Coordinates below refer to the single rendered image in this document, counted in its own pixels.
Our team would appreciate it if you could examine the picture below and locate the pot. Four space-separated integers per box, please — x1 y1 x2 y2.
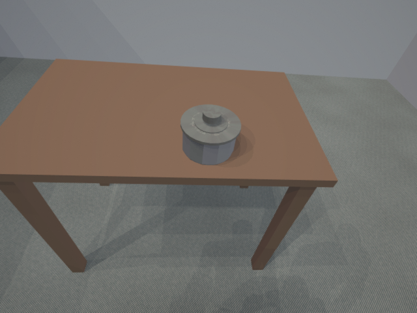
182 132 236 165

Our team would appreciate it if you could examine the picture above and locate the knob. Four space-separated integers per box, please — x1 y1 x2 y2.
203 107 222 125

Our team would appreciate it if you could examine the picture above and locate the lid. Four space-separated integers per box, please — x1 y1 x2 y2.
180 104 241 145

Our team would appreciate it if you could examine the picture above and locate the table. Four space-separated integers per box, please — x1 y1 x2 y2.
0 59 338 273

